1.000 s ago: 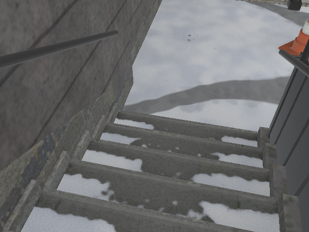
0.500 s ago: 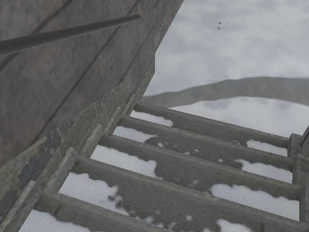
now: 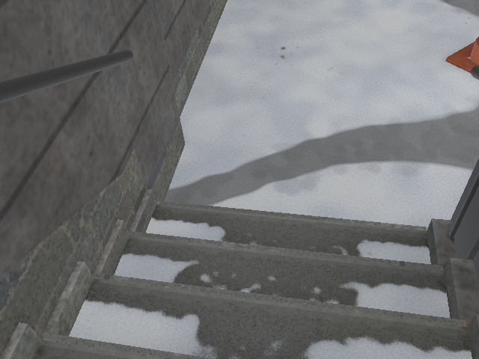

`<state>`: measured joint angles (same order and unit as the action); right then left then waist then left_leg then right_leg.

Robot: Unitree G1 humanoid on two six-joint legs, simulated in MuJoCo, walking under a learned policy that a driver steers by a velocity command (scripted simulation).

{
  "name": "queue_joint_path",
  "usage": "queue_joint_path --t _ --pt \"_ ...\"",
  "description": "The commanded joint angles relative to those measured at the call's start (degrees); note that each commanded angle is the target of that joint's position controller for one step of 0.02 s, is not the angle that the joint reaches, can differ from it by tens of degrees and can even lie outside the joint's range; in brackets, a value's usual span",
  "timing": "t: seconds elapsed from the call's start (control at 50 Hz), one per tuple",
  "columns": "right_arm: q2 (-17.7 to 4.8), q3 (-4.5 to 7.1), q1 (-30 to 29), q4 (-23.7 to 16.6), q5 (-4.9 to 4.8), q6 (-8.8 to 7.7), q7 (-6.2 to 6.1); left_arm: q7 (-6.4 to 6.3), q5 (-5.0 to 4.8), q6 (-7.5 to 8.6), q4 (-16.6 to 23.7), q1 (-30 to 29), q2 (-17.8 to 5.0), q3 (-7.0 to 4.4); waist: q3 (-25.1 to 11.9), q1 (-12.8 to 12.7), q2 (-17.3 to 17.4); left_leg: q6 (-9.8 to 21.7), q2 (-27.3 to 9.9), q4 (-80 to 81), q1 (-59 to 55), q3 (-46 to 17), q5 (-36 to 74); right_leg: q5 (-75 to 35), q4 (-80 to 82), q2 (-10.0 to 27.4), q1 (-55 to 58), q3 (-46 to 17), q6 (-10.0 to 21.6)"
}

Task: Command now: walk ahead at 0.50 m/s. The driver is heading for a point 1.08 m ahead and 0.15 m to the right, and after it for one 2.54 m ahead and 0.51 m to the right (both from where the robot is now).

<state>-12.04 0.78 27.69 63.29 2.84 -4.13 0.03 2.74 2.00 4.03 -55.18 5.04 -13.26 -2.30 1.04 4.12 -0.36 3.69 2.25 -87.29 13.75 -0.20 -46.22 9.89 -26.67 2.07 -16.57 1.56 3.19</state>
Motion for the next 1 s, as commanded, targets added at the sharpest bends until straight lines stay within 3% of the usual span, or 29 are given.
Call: queue_joint_path --t 0.02,0.04,0.06,0.08,0.1,0.12,0.14,0.16,0.18,0.22,0.26,0.32,0.44,0.52,0.54,0.56,0.58,0.6,0.62,0.64,0.66,0.68,0.7,0.72,0.74,0.76,0.78,0.86,1.0 --pt "-2.13 -1.18 4.61 -8.11 -0.42 -2.41 5.57 3.3 5.42 0.37 -7.39 38.63 -17.86 -3.72 -13.54 -16.77 -17.4 0.42 5.2 -43.84 59.0 -6.52 1.07 -21.35 -4.55 24.16 52.89 -36.6 24.61" --pt "-8.34 2.62 -11.29 -9.54 -3.8 -1.38 -0.75 -1.04 -2.46 -1.44 -8.3 28.88 -12.01 -3.64 -4.46 -12.05 -6.3 0.38 -1.06 -27.29 58.63 -1.3 10.56 -6.78 5.51 25.96 35.79 -31.24 17.63" --pt "-5.66 -0.41 -5.19 -10.48 0.12 -2.55 2.05 2.71 5.2 0.69 -4.4 21.74 -6.48 -0.52 5.52 -10.79 3.57 1.73 -4.25 -26.78 54.83 -10.98 27.55 5.59 5.49 19.81 18.8 -27.35 16.23" --pt "-3.13 -0.52 -2.7 -7.09 -0.29 -2.35 3.08 3.13 5.91 1.05 -4.65 17.05 -4.4 -0.21 9.58 -5.92 1.53 2.29 -8.0 -18.89 49.8 -11.2 34.46 7.07 8.09 19.82 3.2 -28.11 18.61" --pt "-8.52 2.98 -5.9 -8.57 -2.4 0.52 0.03 -0.29 -1.88 0.94 -3.56 11.97 -2.93 0.32 5.99 -0.02 -0.61 0.43 -6.57 1.25 36.94 -10.16 34.56 -1.15 7.28 16.45 -1.32 -19.71 10.13" --pt "-7.89 2.83 -6.13 -7.86 -1.55 2.41 -0.46 -1.18 -1.89 1.43 -3.31 12.53 -4.11 0.53 6.3 -0.15 -4.34 -0.5 -5.88 3.16 31.71 -6.96 33.64 -6.84 8.35 13.39 -8.53 -15.86 9.65" --pt "1.58 -1.06 -5.15 -8.03 3.16 -0.02 2.68 -0.47 4.09 4.68 -1.58 9.26 4.32 2.64 8.53 -2.23 -1.32 2.91 -10.65 18.1 29.03 -8.35 54.18 1.83 10.8 9.11 -19.78 -9.61 12.08" --pt "2.06 -1.14 -6.96 -7.7 5.04 -0.6 3.43 -0.4 4.74 5.41 -1.97 10.14 1.2 2.41 7.08 -2.83 -2.62 2.4 -9.53 25.77 26.18 -5.17 57.72 5.85 9.52 7.87 -20.34 -8.62 13.66" --pt "-3.78 1.62 -11.4 -10.33 0.48 2.26 1.48 -2.18 -3.38 2.89 -4.46 15.48 -7.85 -0.13 3.56 0.11 -6.87 -0.74 -6.15 27.17 18.96 1.33 52.15 -13.84 9.74 7.42 -14.3 -10.51 10.33" --pt "-3.58 1.47 -9.64 -9.13 -1.51 4.15 0.6 -2.5 -3.44 1.81 -4.94 21.1 -6.75 -0.24 0.36 -0.25 -4.42 -1.51 -6.6 23.72 21.68 0.13 52.35 -22.75 4.41 8.76 -5.2 -10.21 9.59" --pt "-4.29 2.24 -17.5 -10.89 -2.08 3.19 0.96 -3.46 -2.42 1.4 -6.58 25.9 -2.13 0.55 4.19 -3.68 -2.2 -0.4 -9.34 34.94 36.84 -3.68 63.14 -3.33 0.17 7.72 8.48 -12.58 10.01" --pt "-3.16 2.38 -26.4 -11.84 0.02 1.6 2.38 -4.18 -1.65 2.16 -4.58 26.98 -1.94 0.47 4.25 -6.97 1.23 -1.1 -7.51 45.29 31.62 -2.82 74.56 8.8 -5.28 7.18 7.25 -14.05 10.23" --pt "-1.93 1.46 -35.25 -16.84 -2.67 0.92 1.99 -4.1 0.74 0.51 -4.87 30.28 -2.66 -0.2 10.53 -14.28 -1.73 -1.1 -6.35 65.64 21.61 1.88 68.2 -2.12 -13.81 5.45 8.24 -13.01 9.72" --pt "-6.1 3.11 -11.79 -8.45 -1.3 0.15 0.15 -5.01 0.77 -1.25 -6.98 30.23 -3.7 0.13 1.97 -5.16 1.07 0.89 -3.8 70.33 -5.36 7.13 61.34 -18.68 -42.16 2.74 6.39 -6.89 8.9" --pt "-8.4 3.8 11.25 -2.82 4.41 0.57 2.65 4.04 8.47 -0.28 -14.99 44.39 1.82 3.19 -8.31 0.73 9.75 7.97 -10.02 61.77 -38.64 -0.95 72.83 1.0 -55.06 -0.71 -9.81 -7.8 1.18" --pt "-14.59 4.98 15.61 -4.45 4.49 1.7 4.47 6.33 3.6 0.47 -11.9 46.82 1.08 1.53 -22.07 3.32 16.13 20.57 -18.89 42.15 -57.48 -9.9 90.22 36.35 -85.34 -9.03 -25.43 -7.94 -0.75" --pt "-15.26 4.91 18.26 -3.26 5.18 1.83 5.77 6.11 0.86 2.1 -2.77 31.28 -6.04 -0.09 -21.0 8.58 13.18 24.17 -24.16 51.24 -59.72 -25.83 75.0 36.42 -93.31 -9.86 -41.3 -9.18 -2.41" --pt "-15.98 5.24 8.62 -4.35 3.91 0.21 5.56 4.56 -0.71 3.7 5.02 18.59 -6.93 0.25 -8.41 6.09 7.8 22.95 -28.69 60.02 -49.23 -33.26 46.42 28.29 -89.18 -5.84 -58.25 -8.14 -2.14" --pt "-10.83 5.0 -4.56 -7.68 -2.76 1.95 2.06 -2.34 -3.58 1.46 3.36 9.8 -9.04 -1.37 -3.6 1.75 -1.85 15.84 -27.22 68.41 -30.95 -20.79 44.36 17.5 -73.86 -1.44 -46.97 -6.15 -0.97" --pt "-9.21 3.78 -5.14 -8.39 -3.31 1.76 0.75 -4.22 -1.55 -0.79 2.52 15.5 -7.11 -0.51 -1.67 -1.32 2.6 17.98 -29.09 68.87 -15.88 -22.5 50.25 20.19 -73.78 -1.47 -36.1 -5.36 -1.46" --pt "0.95 -0.78 -8.79 -8.06 5.09 -1.28 3.58 -2.12 3.29 0.71 0.93 20.63 -0.97 2.09 4.28 -7.47 -3.85 14.2 -20.59 70.94 2.81 -17.23 44.25 -6.36 -55.44 7.69 -28.25 -15.08 1.59" --pt "-4.27 2.16 -9.93 -8.41 -2.74 -1.23 1.56 -2.93 -0.44 -2.07 -1.62 20.6 -2.13 0.03 5.28 -7.75 -0.96 13.25 -19.95 71.8 7.17 -13.98 48.12 4.59 -50.57 1.23 -19.32 -7.56 -1.45" --pt "-6.95 2.69 -9.11 -7.65 -4.01 -1.63 0.78 -2.79 0.0 -3.2 0.39 17.87 -1.83 0.15 6.08 -8.75 -0.15 11.95 -15.83 72.17 11.84 -9.97 49.7 1.74 -41.35 2.96 -16.8 -7.54 -2.86" --pt "-7.64 2.69 -6.78 -7.03 -4.01 -2.07 0.16 -2.53 0.9 -3.61 0.68 17.2 -1.0 0.23 4.44 -8.5 2.82 12.67 -16.14 70.42 9.72 -9.65 56.4 0.31 -36.9 2.54 -16.37 -6.28 -3.28" --pt "-2.33 0.89 -4.6 -7.03 5.2 -3.67 2.91 0.21 5.39 -1.21 -0.89 19.72 4.67 3.34 3.77 -5.85 5.01 15.24 -14.1 69.56 11.96 -7.13 48.92 -10.94 -35.99 6.0 -20.27 -9.11 -0.7" --pt "-8.42 3.64 -4.61 -6.23 -2.71 -2.15 0.78 -1.53 0.81 -2.95 -0.54 20.35 -0.63 0.28 -1.29 -10.07 5.32 12.67 -15.51 65.79 7.49 -8.8 58.67 -13.02 -35.91 2.22 -14.64 -3.49 -1.51" --pt "-7.38 3.31 -2.74 -6.1 -3.7 -1.92 0.62 -1.94 -0.31 -3.16 0.31 17.19 -1.92 0.12 -0.93 -8.81 3.1 11.54 -13.28 64.44 7.64 -7.08 57.64 -19.56 -31.89 2.76 -16.6 -4.03 -0.65" --pt "-3.6 2.33 -0.65 -4.89 -3.41 -1.71 -1.29 -0.88 0.71 -2.22 3.07 5.72 -2.14 -0.55 3.01 -5.04 3.31 8.91 -10.94 57.92 7.92 -9.58 22.68 -40.9 -17.41 2.63 -18.97 -5.72 -0.23" --pt "-5.28 2.32 5.39 -5.55 -0.26 0.29 -3.35 -0.43 -1.26 -0.62 9.4 -10.17 -0.9 0.11 9.06 4.68 2.4 8.47 -11.01 44.64 1.27 -11.77 27.65 -30.59 2.2 2.2 -18.39 -4.26 -1.87"
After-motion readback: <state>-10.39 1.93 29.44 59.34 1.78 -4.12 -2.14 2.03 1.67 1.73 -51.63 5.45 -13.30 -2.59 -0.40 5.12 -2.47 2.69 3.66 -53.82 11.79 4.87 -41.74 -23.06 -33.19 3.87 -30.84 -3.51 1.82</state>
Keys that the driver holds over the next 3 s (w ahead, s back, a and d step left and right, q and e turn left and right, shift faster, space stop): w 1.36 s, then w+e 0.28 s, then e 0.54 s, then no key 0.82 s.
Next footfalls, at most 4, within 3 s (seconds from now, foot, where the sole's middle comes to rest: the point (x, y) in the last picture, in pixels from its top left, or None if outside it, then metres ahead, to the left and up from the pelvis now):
0.54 left None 0.46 0.11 -0.93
1.08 right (283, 328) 0.76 -0.11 -1.08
1.66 left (210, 273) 1.11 0.16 -1.24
2.16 right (269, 274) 1.08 -0.10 -1.24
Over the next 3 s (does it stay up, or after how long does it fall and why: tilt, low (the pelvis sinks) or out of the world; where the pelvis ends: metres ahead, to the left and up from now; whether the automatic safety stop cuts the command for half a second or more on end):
stays up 1.10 0.01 -0.46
